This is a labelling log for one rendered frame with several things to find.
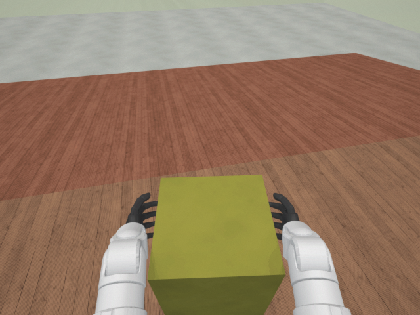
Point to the robot right hand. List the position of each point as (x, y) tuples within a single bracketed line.
[(288, 213)]

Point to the robot left hand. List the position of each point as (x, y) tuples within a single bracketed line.
[(137, 214)]

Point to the right robot forearm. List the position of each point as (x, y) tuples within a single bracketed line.
[(312, 273)]

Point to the carton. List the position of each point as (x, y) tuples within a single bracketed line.
[(214, 250)]

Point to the left robot forearm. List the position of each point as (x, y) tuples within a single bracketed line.
[(123, 273)]

